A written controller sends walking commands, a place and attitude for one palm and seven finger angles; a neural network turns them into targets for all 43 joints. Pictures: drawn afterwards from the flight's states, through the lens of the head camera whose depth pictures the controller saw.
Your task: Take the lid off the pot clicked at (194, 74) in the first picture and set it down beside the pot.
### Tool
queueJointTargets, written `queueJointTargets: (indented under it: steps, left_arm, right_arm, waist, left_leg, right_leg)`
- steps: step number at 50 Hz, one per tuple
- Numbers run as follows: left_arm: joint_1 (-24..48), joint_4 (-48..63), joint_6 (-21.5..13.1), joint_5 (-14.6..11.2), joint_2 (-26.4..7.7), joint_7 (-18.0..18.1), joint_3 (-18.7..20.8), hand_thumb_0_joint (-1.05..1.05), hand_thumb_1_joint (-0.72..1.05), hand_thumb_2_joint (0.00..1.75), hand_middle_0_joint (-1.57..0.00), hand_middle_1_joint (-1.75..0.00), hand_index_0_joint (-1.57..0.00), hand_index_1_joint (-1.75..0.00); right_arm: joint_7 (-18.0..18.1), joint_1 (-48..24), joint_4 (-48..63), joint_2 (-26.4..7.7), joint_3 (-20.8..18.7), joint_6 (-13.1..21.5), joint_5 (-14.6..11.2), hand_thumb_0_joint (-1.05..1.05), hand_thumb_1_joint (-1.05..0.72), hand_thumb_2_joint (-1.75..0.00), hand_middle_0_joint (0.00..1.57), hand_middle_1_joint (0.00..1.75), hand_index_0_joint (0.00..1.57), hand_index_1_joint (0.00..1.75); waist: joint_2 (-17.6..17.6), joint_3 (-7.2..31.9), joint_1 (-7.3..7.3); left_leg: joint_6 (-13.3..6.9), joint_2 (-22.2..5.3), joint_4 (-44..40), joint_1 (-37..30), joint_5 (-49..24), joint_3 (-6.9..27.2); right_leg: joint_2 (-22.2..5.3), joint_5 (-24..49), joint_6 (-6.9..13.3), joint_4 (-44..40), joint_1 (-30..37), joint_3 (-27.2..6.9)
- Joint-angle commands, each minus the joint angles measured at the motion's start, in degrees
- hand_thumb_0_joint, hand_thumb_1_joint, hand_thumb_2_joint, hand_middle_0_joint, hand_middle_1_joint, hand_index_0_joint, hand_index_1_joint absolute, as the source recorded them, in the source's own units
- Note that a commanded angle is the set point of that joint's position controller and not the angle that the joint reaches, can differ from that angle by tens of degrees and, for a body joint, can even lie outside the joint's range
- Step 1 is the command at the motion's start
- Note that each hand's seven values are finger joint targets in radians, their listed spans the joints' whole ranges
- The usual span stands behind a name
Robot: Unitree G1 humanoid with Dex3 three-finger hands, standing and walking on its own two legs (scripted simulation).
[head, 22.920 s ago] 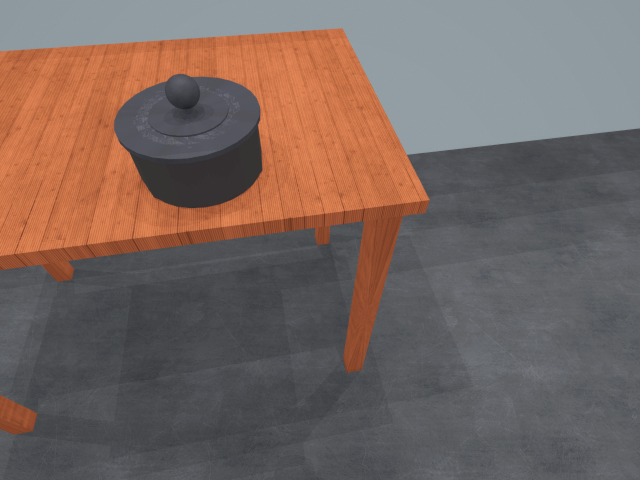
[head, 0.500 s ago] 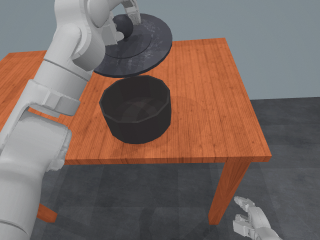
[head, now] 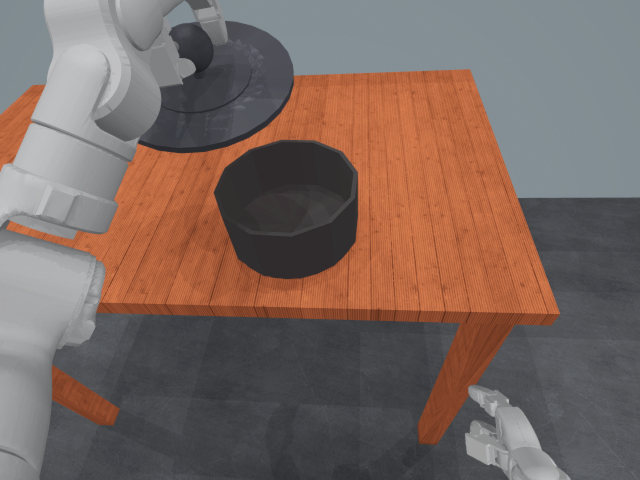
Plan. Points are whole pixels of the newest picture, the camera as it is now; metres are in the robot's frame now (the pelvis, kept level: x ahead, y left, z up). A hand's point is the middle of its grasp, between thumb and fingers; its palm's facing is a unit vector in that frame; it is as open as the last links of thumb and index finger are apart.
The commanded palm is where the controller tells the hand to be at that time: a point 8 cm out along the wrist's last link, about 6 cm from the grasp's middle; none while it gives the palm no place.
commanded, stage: move the lid sideways beside the pot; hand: left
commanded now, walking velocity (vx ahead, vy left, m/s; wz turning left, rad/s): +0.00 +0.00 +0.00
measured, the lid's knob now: (190, 48) +0.47 +0.16 +0.30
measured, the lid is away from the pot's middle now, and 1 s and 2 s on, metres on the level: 0.08 0.21 0.23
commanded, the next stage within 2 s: lower the lid onto the table in 1.48 s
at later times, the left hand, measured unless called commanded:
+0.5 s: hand (117, 52) +0.44 +0.22 +0.32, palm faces -0.04 -0.09 -1.00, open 7.8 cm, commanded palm +0.40 +0.23 +0.39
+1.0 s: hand (57, 61) +0.43 +0.28 +0.32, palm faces -0.06 -0.08 -0.99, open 7.8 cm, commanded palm +0.40 +0.29 +0.39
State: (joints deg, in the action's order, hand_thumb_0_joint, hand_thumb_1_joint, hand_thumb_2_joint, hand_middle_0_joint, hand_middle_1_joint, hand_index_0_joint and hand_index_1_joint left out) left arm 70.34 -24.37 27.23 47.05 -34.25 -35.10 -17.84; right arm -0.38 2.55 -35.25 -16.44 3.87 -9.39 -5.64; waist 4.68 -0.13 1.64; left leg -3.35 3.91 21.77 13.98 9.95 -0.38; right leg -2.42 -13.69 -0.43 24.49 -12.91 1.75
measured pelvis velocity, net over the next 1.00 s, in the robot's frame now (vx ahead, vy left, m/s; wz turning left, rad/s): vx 0.00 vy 0.00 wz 0.01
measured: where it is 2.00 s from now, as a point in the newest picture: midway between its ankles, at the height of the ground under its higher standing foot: outside the picture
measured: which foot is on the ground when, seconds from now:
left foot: down 0.00-1.00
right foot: down 0.00-1.00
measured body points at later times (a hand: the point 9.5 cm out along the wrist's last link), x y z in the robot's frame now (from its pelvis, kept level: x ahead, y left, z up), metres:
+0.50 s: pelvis +0.00 +0.00 +0.00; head +0.03 -0.03 +0.45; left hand +0.44 +0.22 +0.37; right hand +0.17 -0.24 -0.12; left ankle +0.01 +0.08 -0.74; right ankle -0.01 -0.13 -0.74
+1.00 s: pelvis +0.00 +0.00 +0.00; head +0.04 -0.02 +0.45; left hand +0.43 +0.28 +0.37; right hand +0.18 -0.23 -0.12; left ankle +0.01 +0.08 -0.74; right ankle -0.01 -0.13 -0.74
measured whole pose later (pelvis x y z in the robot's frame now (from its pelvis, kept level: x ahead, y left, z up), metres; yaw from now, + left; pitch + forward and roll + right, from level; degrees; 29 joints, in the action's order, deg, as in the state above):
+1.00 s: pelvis +0.00 +0.00 +0.00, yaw +0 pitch +3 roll +0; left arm 67.5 -30.8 19.9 49.9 -47.4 -38.2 -8.9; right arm 0.1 5.3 -34.1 -17.2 3.4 -12.8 -6.6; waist 4.0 -1.8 0.5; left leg -3.6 3.4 22.8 15.3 10.4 0.4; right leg -1.8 -12.7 -0.5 22.3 -12.6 2.5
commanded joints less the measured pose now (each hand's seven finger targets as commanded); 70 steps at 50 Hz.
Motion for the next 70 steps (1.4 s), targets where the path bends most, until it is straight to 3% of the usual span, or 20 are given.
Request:
queueJointTargets:
  steps: [1, 4, 10, 16, 20, 21, 25, 27, 32, 36, 40, 42, 45, 49, 50, 54, 60, 64, 65, 70]
  left_arm:
    - [35.15, 7.48, -0.71, 3.19, -13.99, 3.4, 9.95, 0.0, 0.37, 1.35, -1.09, -0.68, -1.03, -0.65]
    - [33.03, 4.78, -1.18, 2.08, -13.51, 3.22, 9.17, 0.0, 0.37, 1.35, -1.09, -0.68, -1.03, -0.65]
    - [36.8, 10.28, -2.81, 4.16, -21.61, 3.22, 14.72, 0.0, 0.37, 1.35, -1.09, -0.68, -1.03, -0.65]
    - [31.16, 2.5, -2.85, 4.21, -19.89, 1.76, 13.31, 0.0, 0.37, 1.35, -1.09, -0.68, -1.03, -0.65]
    - [32.7, 9.88, -4.13, 4.1, -23.45, 1.97, 15.18, 0.0, 0.37, 1.35, -1.09, -0.68, -1.03, -0.65]
    - [34.03, 9.12, -4.16, 4.13, -19.98, 1.52, 12.45, 0.0, 0.37, 1.35, -1.09, -0.68, -1.03, -0.65]
    - [33.92, 12.68, -5.07, 4.32, -27.46, 1.99, 17.84, 0.0, 0.37, 1.35, -1.09, -0.68, -1.03, -0.65]
    - [32.53, 7.27, -4.93, 4.28, -25.77, 1.44, 16.41, 0.0, 0.37, 1.35, -1.09, -0.68, -1.03, -0.65]
    - [30.14, 6.05, -5.59, 4.51, -28.74, 1.07, 18.29, 0.0, 0.37, 1.35, -1.09, -0.68, -1.03, -0.65]
    - [31.17, 8.77, -6.18, 4.09, -25.17, 0.63, 15.23, 0.0, 0.37, 1.35, -1.09, -0.68, -1.03, -0.65]
    - [28.52, 6.73, -6.56, 4.6, -30.36, 0.78, 18.78, 0.0, 0.37, 1.35, -1.09, -0.68, -1.03, -0.65]
    - [29.22, 4.99, -6.71, 4.43, -29.66, 0.43, 18.15, 0.0, 0.37, 1.35, -1.09, -0.68, -1.03, -0.65]
    - [31.47, 8.9, -7.56, 4.58, -31.53, 0.77, 18.67, 0.0, 0.37, 1.35, -1.09, -0.68, -1.03, -0.65]
    - [28.38, 2.92, -7.98, 3.79, -28.57, 0.61, 16.35, 0.0, 0.37, 1.35, -1.09, -0.68, -1.03, -0.65]
    - [32.01, 6.48, -8.47, 5.14, -32.94, 1.09, 19.05, 0.0, 0.37, 1.35, -1.09, -0.68, -1.03, -0.65]
    - [29.92, 6.46, -9.36, 4.08, -30.39, 1.05, 17.7, 0.0, 0.37, 1.35, -1.09, -0.68, -1.03, -0.65]
    - [27.05, 4.23, -10.21, 5.29, -36.96, 0.51, 23.07, 0.0, 0.37, 1.35, -1.09, -0.68, -1.03, -0.65]
    - [24.41, 2.17, -9.84, 3.88, -31.54, 0.11, 18.86, 0.0, 0.37, 1.35, -1.09, -0.68, -1.03, -0.65]
    - [26.96, 4.64, -10.1, 5.24, -34.92, 0.47, 20.8, 0.0, 0.37, 1.35, -1.09, -0.68, -1.03, -0.65]
    - [29.14, 3.76, -11.19, 5.95, -38.08, 0.81, 22.15, 0.0, 0.37, 1.35, -1.09, -0.68, -1.03, -0.65]
  right_arm:
    - [0.32, -7.33, 7.82, -6.12, -2.19, 2.5, 0.23, 0.0, -0.9, -0.9, 0.2, 0.3, 0.2, 0.3]
    - [0.45, -6.15, 7.49, -6.93, -2.41, 2.09, -0.25, 0.0, -0.9, -0.9, 0.2, 0.3, 0.2, 0.3]
    - [0.34, -5.42, 8.39, -6.62, -2.4, 2.26, 0.28, 0.0, -0.9, -0.9, 0.2, 0.3, 0.2, 0.3]
    - [0.34, -4.94, 8.43, -7.06, -2.67, 0.84, -0.06, 0.0, -0.9, -0.9, 0.2, 0.3, 0.2, 0.3]
    - [0.24, -4.32, 9.59, -7.09, -2.75, 0.76, -0.3, 0.0, -0.9, -0.9, 0.2, 0.3, 0.2, 0.3]
    - [0.32, -5.3, 9.62, -6.78, -2.79, 0.72, -0.26, 0.0, -0.9, -0.9, 0.2, 0.3, 0.2, 0.3]
    - [0.42, -3.31, 9.69, -7.38, -3.03, 0.97, -0.27, 0.0, -0.9, -0.9, 0.2, 0.3, 0.2, 0.3]
    - [0.83, -3.71, 9.1, -7.3, -2.85, 0.52, -0.48, 0.0, -0.9, -0.9, 0.2, 0.3, 0.2, 0.3]
    - [0.84, -2.93, 9.1, -7.78, -3.07, 0.03, -0.55, 0.0, -0.9, -0.9, 0.2, 0.3, 0.2, 0.3]
    - [0.46, -3.59, 9.36, -7.51, -3.19, -0.22, -0.64, 0.0, -0.9, -0.9, 0.2, 0.3, 0.2, 0.3]
    - [0.46, -1.95, 8.97, -7.99, -3.08, -0.67, -0.68, 0.0, -0.9, -0.9, 0.2, 0.3, 0.2, 0.3]
    - [0.75, -2.56, 8.96, -7.95, -3.07, -1.04, -0.86, 0.0, -0.9, -0.9, 0.2, 0.3, 0.2, 0.3]
    - [0.64, -2.02, 9.17, -8.08, -3.08, -0.87, -0.7, 0.0, -0.9, -0.9, 0.2, 0.3, 0.2, 0.3]
    - [0.9, -0.75, 8.22, -8.71, -3.37, -1.23, -1.08, 0.0, -0.9, -0.9, 0.2, 0.3, 0.2, 0.3]
    - [0.87, -0.93, 8.42, -8.4, -3.13, -1.11, -0.78, 0.0, -0.9, -0.9, 0.2, 0.3, 0.2, 0.3]
    - [0.83, -0.45, 8.43, -8.61, -3.38, -0.98, -0.92, 0.0, -0.9, -0.9, 0.2, 0.3, 0.2, 0.3]
    - [0.46, 0.09, 8.79, -8.79, -3.27, -1.61, -0.62, 0.0, -0.9, -0.9, 0.2, 0.3, 0.2, 0.3]
    - [0.37, 0.46, 9.13, -9.03, -3.72, -1.95, -1.32, 0.0, -0.9, -0.9, 0.2, 0.3, 0.2, 0.3]
    - [0.4, 0.58, 9.07, -8.84, -3.54, -2.06, -0.9, 0.0, -0.9, -0.9, 0.2, 0.3, 0.2, 0.3]
    - [1.11, 1.41, 9.05, -8.94, -3.34, -2.33, -0.92, 0.0, -0.9, -0.9, 0.2, 0.3, 0.2, 0.3]
  waist:
    - [-4.19, 26.98, -0.79]
    - [-5.9, 24.35, -1.54]
    - [-3.57, 30.67, 0.02]
    - [-5.83, 23.11, -0.89]
    - [-2.78, 28.0, -0.41]
    - [-1.24, 26.28, -1.24]
    - [-0.25, 29.4, -0.4]
    - [-1.79, 25.69, -1.13]
    - [-2.95, 26.09, -0.8]
    - [0.71, 26.25, -1.6]
    - [-1.11, 26.22, -1.08]
    - [-2.27, 24.08, -1.56]
    - [0.32, 27.78, -1.38]
    - [0.69, 23.69, -2.54]
    - [1.29, 26.93, -1.61]
    - [3.03, 27.52, -2.39]
    - [-0.77, 27.31, -0.84]
    - [1.31, 22.95, -2.29]
    - [1.34, 25.53, -1.58]
    - [1.26, 25.95, -2.06]
  left_leg:
    - [-0.45, -0.83, 0.95, -14.45, -18.18, 1.74]
    - [-0.42, -1.1, 0.67, -13.52, -16.21, 2.05]
    - [-0.42, -0.84, 0.79, -14.45, -21.26, 2.24]
    - [-0.98, -1.11, 0.64, -11.47, -16.6, 1.44]
    - [-0.89, -1.01, 0.9, -13.66, -20.14, 1.81]
    - [-1.08, -0.84, 1.49, -14.45, -20.31, 1.73]
    - [-1.0, -0.83, 1.42, -15.45, -21.85, 2.14]
    - [-1.19, -0.74, 1.37, -13.78, -19.03, 1.8]
    - [-1.35, -0.79, 1.7, -13.2, -19.75, 1.62]
    - [-1.18, -1.07, 2.25, -16.1, -23.38, 2.23]
    - [-0.98, -1.21, 1.72, -14.49, -22.96, 2.13]
    - [-1.3, -1.15, 1.43, -13.67, -19.92, 1.94]
    - [-1.12, -1.03, 1.72, -15.58, -23.43, 2.31]
    - [-1.08, -1.3, 1.44, -15.4, -19.47, 2.56]
    - [-0.96, -1.22, 1.03, -15.54, -20.1, 2.58]
    - [-0.88, -1.34, 2.19, -17.82, -25.19, 3.01]
    - [-0.97, -1.46, 1.82, -14.5, -26.15, 2.42]
    - [-1.06, -1.98, 1.82, -15.41, -24.56, 2.66]
    - [-0.98, -1.88, 1.46, -15.46, -24.01, 2.56]
    - [-1.25, -1.59, 1.26, -14.7, -21.1, 2.15]
  right_leg:
    - [2.68, 16.5, 4.45, -1.06, 4.36, 0.84]
    - [2.41, 15.22, 4.28, -1.52, 3.13, 1.2]
    - [2.64, 18.76, 4.28, -0.54, 7.66, 0.44]
    - [2.77, 15.76, 4.14, -1.85, 4.27, 1.28]
    - [2.9, 17.33, 4.1, -1.19, 6.51, 0.75]
    - [3.05, 16.9, 4.29, -1.43, 4.58, 1.09]
    - [3.39, 17.09, 4.24, -1.62, 6.46, 0.56]
    - [3.25, 16.37, 4.25, -1.96, 5.0, 1.06]
    - [3.12, 18.09, 4.15, -1.86, 5.8, 0.96]
    - [3.57, 17.21, 4.21, -2.25, 3.57, 1.3]
    - [3.61, 17.59, 3.99, -2.34, 5.06, 1.33]
    - [3.45, 16.54, 4.0, -2.72, 4.08, 1.65]
    - [3.68, 17.51, 3.95, -2.37, 5.48, 1.29]
    - [3.79, 13.85, 4.09, -3.73, 2.36, 2.06]
    - [3.95, 13.96, 4.14, -3.12, 4.38, 1.66]
    - [3.96, 15.89, 4.16, -3.22, 3.52, 1.68]
    - [3.75, 18.46, 3.85, -2.28, 6.19, 1.44]
    - [3.92, 15.11, 3.9, -3.85, 2.24, 2.1]
    - [4.15, 14.87, 3.9, -3.26, 3.82, 1.82]
    - [4.1, 14.53, 3.92, -3.23, 4.64, 1.71]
